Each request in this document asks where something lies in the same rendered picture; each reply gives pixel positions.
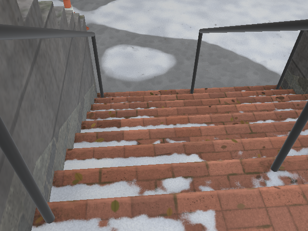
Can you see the stairs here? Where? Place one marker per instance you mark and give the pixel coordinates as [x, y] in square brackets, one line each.
[149, 142]

